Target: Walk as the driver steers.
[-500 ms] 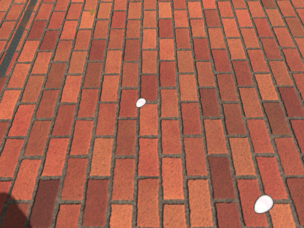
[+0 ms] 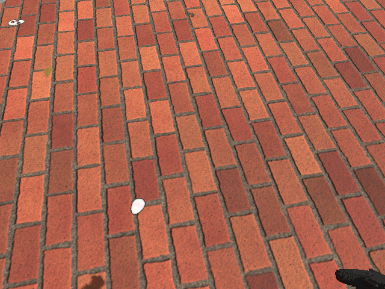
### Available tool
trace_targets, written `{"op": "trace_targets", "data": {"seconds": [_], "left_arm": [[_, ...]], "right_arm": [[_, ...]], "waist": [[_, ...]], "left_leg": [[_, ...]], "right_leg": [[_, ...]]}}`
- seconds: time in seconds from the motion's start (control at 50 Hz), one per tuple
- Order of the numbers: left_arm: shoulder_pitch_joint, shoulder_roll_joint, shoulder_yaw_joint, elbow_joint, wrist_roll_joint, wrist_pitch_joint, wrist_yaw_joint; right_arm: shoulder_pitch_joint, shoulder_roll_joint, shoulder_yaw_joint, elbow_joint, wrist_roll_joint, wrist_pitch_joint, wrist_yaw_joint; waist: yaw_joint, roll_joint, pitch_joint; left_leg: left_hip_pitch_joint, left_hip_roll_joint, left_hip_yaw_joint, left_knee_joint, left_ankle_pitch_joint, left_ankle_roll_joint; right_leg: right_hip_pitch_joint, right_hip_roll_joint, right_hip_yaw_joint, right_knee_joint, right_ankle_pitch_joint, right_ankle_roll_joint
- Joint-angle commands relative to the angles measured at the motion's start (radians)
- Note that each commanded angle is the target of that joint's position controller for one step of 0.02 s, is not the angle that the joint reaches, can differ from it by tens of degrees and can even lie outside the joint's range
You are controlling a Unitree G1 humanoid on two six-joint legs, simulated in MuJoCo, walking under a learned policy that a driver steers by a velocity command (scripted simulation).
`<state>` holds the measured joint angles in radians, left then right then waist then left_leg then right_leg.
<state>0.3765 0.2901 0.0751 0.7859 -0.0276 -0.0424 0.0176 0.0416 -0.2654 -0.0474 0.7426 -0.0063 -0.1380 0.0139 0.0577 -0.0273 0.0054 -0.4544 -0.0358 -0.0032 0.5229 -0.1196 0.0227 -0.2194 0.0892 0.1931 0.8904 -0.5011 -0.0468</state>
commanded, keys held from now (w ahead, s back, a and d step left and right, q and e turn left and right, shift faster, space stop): w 0.48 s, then w+q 0.52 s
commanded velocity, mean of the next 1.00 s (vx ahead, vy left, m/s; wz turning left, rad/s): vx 0.50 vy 0.00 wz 0.06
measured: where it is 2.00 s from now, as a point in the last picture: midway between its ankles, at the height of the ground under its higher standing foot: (194, 142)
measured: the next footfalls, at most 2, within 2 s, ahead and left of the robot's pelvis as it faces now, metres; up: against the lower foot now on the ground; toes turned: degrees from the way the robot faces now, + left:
right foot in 0.44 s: +0.38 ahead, -0.16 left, +0.00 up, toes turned -8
left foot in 1.00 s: +0.68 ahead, +0.08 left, +0.00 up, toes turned +11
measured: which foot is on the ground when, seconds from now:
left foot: down 0.00-0.46, up 0.48-0.98, down 1.00-1.00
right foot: up 0.00-0.42, down 0.44-0.98, up 1.00-1.00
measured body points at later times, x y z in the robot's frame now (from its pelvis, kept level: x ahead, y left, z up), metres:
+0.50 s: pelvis +0.26 -0.05 +0.00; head +0.29 -0.06 +0.45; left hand +0.51 +0.16 -0.07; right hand +0.22 -0.33 -0.14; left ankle +0.11 +0.11 -0.68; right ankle +0.34 -0.16 -0.73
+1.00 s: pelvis +0.53 -0.03 -0.01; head +0.56 -0.02 +0.44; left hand +0.51 +0.26 -0.14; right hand +0.76 -0.24 -0.10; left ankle +0.64 +0.07 -0.73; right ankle +0.35 -0.16 -0.71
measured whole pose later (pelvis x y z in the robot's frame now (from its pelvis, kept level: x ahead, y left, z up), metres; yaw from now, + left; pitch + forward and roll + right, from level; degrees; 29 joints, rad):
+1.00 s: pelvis +0.53 -0.03 -0.01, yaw +8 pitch +2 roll -2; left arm 0.34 0.28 0.08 0.85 -0.01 -0.05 0.03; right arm 0.07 -0.26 -0.05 0.71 0.02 -0.04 0.06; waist 0.04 0.02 0.03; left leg -0.53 0.00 0.06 0.60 -0.12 0.11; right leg 0.07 -0.06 -0.26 0.48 -0.49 0.04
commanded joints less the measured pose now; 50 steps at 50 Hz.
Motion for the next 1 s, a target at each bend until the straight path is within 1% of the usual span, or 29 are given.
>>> {"op": "trace_targets", "data": {"seconds": [0.02, 0.04, 0.06, 0.08, 0.12, 0.16, 0.2, 0.26, 0.32, 0.38, 0.4, 0.42, 0.44, 0.46, 0.48, 0.5, 0.52, 0.54, 0.56, 0.58, 0.64, 0.72, 0.78, 0.84, 0.9, 0.94, 0.96, 0.98, 1.0], "left_arm": [[-0.017, 0.137, 0.015, -0.101, -0.006, -0.019, -0.001], [-0.066, 0.119, 0.013, -0.114, 0.006, -0.019, -0.002], [-0.084, 0.103, 0.015, -0.119, 0.013, -0.018, -0.005], [-0.072, 0.081, 0.012, -0.119, 0.008, -0.016, -0.009], [-0.07, 0.047, 0.003, -0.122, 0.007, -0.011, -0.012], [-0.12, 0.035, -0.004, -0.145, 0.018, -0.014, -0.012], [-0.174, 0.025, -0.013, -0.16, 0.022, -0.023, -0.018], [-0.274, 0.008, -0.023, -0.184, 0.016, -0.035, -0.03], [-0.36, 0.016, -0.024, -0.214, 0.006, -0.039, -0.043], [-0.387, 0.041, -0.016, -0.237, 0.003, -0.043, -0.055], [-0.35, 0.058, -0.008, -0.23, 0.006, -0.045, -0.056], [-0.256, 0.083, 0.008, -0.203, 0.013, -0.045, -0.053], [-0.106, 0.133, 0.034, -0.158, 0.019, -0.043, -0.044], [0.08, 0.22, 0.057, -0.13, 0.031, -0.034, -0.029], [0.084, 0.268, 0.059, -0.122, 0.032, -0.032, -0.035], [0.067, 0.167, 0.036, -0.128, 0.026, -0.034, -0.038], [0.005, 0.133, 0.022, -0.132, 0.023, -0.038, -0.037], [-0.06, 0.108, 0.013, -0.135, 0.026, -0.041, -0.04], [-0.108, 0.08, 0.007, -0.135, 0.03, -0.045, -0.044], [-0.133, 0.068, 0.005, -0.131, 0.036, -0.054, -0.044], [-0.143, 0.076, 0.015, -0.099, 0.042, -0.079, -0.04], [-0.12, 0.092, 0.022, -0.06, 0.046, -0.08, -0.022], [-0.103, 0.111, 0.027, -0.04, 0.039, -0.075, -0.012], [-0.049, 0.13, 0.036, -0.007, 0.028, -0.06, -0.005], [-0.034, 0.149, 0.044, 0.013, 0.015, -0.035, 0.0], [-0.056, 0.178, 0.051, 0.007, 0.012, -0.019, 0.008], [-0.068, 0.19, 0.053, 0.004, 0.011, -0.01, 0.013], [-0.085, 0.191, 0.05, -0.002, 0.007, -0.004, 0.018], [-0.072, 0.163, 0.036, -0.02, 0.022, -0.012, 0.022]], "right_arm": [[0.253, -0.131, -0.046, -0.004, 0.01, 0.017, -0.006], [0.21, -0.116, -0.038, 0.001, 0.001, 0.022, -0.002], [0.186, -0.095, -0.031, 0.007, -0.006, 0.022, 0.0], [0.176, -0.093, -0.029, 0.013, -0.01, 0.02, 0.002], [0.186, -0.102, -0.033, 0.031, 0.0, 0.012, 0.006], [0.2, -0.133, -0.042, 0.048, 0.008, 0.007, 0.005], [0.213, -0.15, -0.046, 0.059, 0.015, 0.013, 0.002], [0.252, -0.168, -0.046, 0.077, 0.024, 0.028, -0.002], [0.318, -0.184, -0.046, 0.106, 0.032, 0.043, -0.001], [0.336, -0.201, -0.049, 0.126, 0.038, 0.061, -0.004], [0.326, -0.211, -0.051, 0.128, 0.04, 0.067, -0.007], [0.311, -0.211, -0.049, 0.127, 0.042, 0.072, -0.01], [0.316, -0.185, -0.038, 0.123, 0.035, 0.072, -0.013], [0.314, -0.122, -0.011, 0.088, 0.0, 0.064, -0.015], [0.416, -0.034, 0.016, 0.076, 0.012, 0.041, -0.007], [0.349, -0.146, -0.012, 0.088, 0.04, 0.029, -0.001], [0.271, -0.171, -0.021, 0.064, 0.056, 0.025, 0.002], [0.242, -0.155, -0.02, 0.066, 0.048, 0.03, -0.002], [0.233, -0.145, -0.024, 0.068, 0.035, 0.04, -0.004], [0.259, -0.129, -0.025, 0.076, 0.035, 0.055, -0.003], [0.262, -0.086, -0.023, 0.076, 0.037, 0.086, -0.009], [0.177, -0.072, -0.025, 0.046, 0.029, 0.087, -0.002], [0.078, -0.053, -0.015, 0.013, 0.024, 0.082, 0.016], [-0.014, -0.041, -0.006, -0.035, 0.024, 0.081, 0.032], [-0.057, -0.053, -0.01, -0.083, 0.026, 0.082, 0.05], [-0.01, -0.082, -0.026, -0.095, 0.029, 0.086, 0.056], [0.075, -0.112, -0.043, -0.082, 0.031, 0.089, 0.055], [0.226, -0.162, -0.073, -0.048, 0.033, 0.09, 0.046], [0.383, -0.251, -0.108, -0.016, 0.032, 0.1, 0.024]], "waist": [[-0.141, 0.136, -0.143], [-0.119, 0.084, -0.06], [-0.096, 0.094, -0.021], [-0.075, 0.119, -0.006], [-0.063, 0.125, -0.005], [-0.063, 0.105, 0.002], [-0.077, 0.09, 0.002], [-0.114, 0.095, 0.019], [-0.146, 0.104, 0.037], [-0.128, 0.124, 0.044], [-0.097, 0.129, 0.024], [-0.037, 0.12, -0.031], [0.028, 0.097, -0.131], [0.09, -0.061, -0.286], [0.017, -0.295, -0.382], [0.053, -0.154, -0.304], [0.041, -0.114, -0.176], [0.007, -0.045, -0.116], [-0.022, -0.043, -0.064], [-0.052, -0.066, -0.051], [-0.079, -0.048, -0.012], [-0.063, -0.026, 0.023], [-0.025, -0.016, 0.056], [0.013, -0.002, 0.089], [0.011, -0.017, 0.09], [-0.032, -0.057, 0.031], [-0.083, -0.072, -0.025], [-0.168, -0.056, -0.105], [-0.231, 0.045, -0.201]], "left_leg": [[0.621, 0.398, -0.56, -0.227, -0.334, 0.186], [0.479, 0.352, -0.453, -0.259, -0.227, 0.176], [0.393, 0.314, -0.378, -0.287, -0.15, 0.171], [0.333, 0.288, -0.322, -0.313, -0.103, 0.17], [0.299, 0.271, -0.246, -0.352, -0.013, 0.192], [0.31, 0.279, -0.201, -0.377, 0.081, 0.212], [0.326, 0.265, -0.142, -0.385, 0.143, 0.205], [0.324, 0.232, -0.062, -0.379, 0.165, 0.175], [0.376, 0.259, -0.063, -0.358, 0.148, 0.166], [0.455, 0.303, -0.078, -0.305, 0.207, 0.145], [0.465, 0.303, -0.069, -0.255, 0.303, 0.132], [0.452, 0.273, -0.029, -0.141, 0.45, 0.111], [0.371, 0.223, 0.016, 0.046, 0.486, 0.08], [0.143, 0.16, 0.066, 0.392, 0.158, 0.035], [-0.201, 0.006, -0.004, 0.67, -0.453, -0.003], [-0.312, 0.063, -0.099, 0.77, -0.451, 0.008], [-0.345, 0.101, -0.087, 0.764, -0.354, 0.02], [-0.302, 0.141, -0.073, 0.719, -0.27, 0.014], [-0.265, 0.164, -0.076, 0.666, -0.216, 0.006], [-0.204, 0.181, -0.087, 0.645, -0.175, -0.001], [-0.196, 0.174, -0.106, 0.602, -0.092, -0.024], [-0.262, 0.154, -0.124, 0.416, 0.107, -0.033], [-0.233, 0.142, -0.058, 0.254, 0.221, -0.023], [-0.266, 0.136, -0.019, 0.16, 0.2, 0.0], [-0.277, 0.114, 0.029, 0.114, 0.073, 0.036], [-0.159, 0.051, 0.095, 0.113, -0.032, 0.074], [-0.041, 0.008, 0.122, 0.113, -0.072, 0.099], [0.181, -0.035, 0.125, 0.049, -0.022, 0.134], [0.492, 0.068, -0.071, 0.02, 0.004, 0.193]], "right_leg": [[-0.575, -0.105, -0.027, 0.418, 0.039, 0.02], [-0.542, -0.133, -0.048, 0.372, 0.101, 0.022], [-0.507, -0.16, -0.049, 0.319, 0.142, 0.019], [-0.462, -0.175, -0.057, 0.286, 0.162, 0.016], [-0.44, -0.183, -0.084, 0.219, 0.188, 0.021], [-0.47, -0.2, -0.1, 0.119, 0.254, 0.03], [-0.465, -0.209, -0.124, -0.003, 0.358, 0.037], [-0.404, -0.186, -0.171, -0.185, 0.487, 0.039], [-0.379, -0.162, -0.193, -0.279, 0.496, 0.033], [-0.352, -0.141, -0.201, -0.346, 0.409, -0.003], [-0.283, -0.123, -0.215, -0.374, 0.391, -0.02], [-0.136, -0.094, -0.241, -0.418, 0.411, -0.043], [0.097, -0.102, -0.227, -0.413, 0.433, -0.075], [0.398, -0.329, 0.035, -0.381, 0.492, -0.149], [0.615, -0.501, 0.481, -0.522, 0.293, -0.293], [0.554, -0.479, 0.457, -0.565, 0.195, -0.257], [0.428, -0.446, 0.299, -0.581, 0.253, -0.218], [0.302, -0.402, 0.19, -0.609, 0.339, -0.195], [0.204, -0.367, 0.107, -0.647, 0.391, -0.183], [0.136, -0.349, 0.049, -0.683, 0.418, -0.173], [0.063, -0.342, -0.072, -0.751, 0.518, -0.176], [0.103, -0.326, -0.207, -0.771, 0.581, -0.15], [0.118, -0.318, -0.289, -0.785, 0.578, -0.125], [0.217, -0.351, -0.327, -0.76, 0.602, -0.116], [0.323, -0.382, -0.354, -0.68, 0.744, -0.097], [0.349, -0.38, -0.384, -0.55, 1.081, -0.072], [0.339, -0.369, -0.398, -0.421, 1.227, -0.057], [0.263, -0.332, -0.423, -0.218, 1.228, -0.026], [0.021, -0.288, -0.425, 0.085, 0.93, 0.021]]}}
Keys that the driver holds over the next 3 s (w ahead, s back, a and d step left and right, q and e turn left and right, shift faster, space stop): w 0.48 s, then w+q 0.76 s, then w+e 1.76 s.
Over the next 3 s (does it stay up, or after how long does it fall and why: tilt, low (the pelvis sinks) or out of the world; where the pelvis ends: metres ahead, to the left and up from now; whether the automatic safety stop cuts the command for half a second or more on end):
stays up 1.63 -0.05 0.00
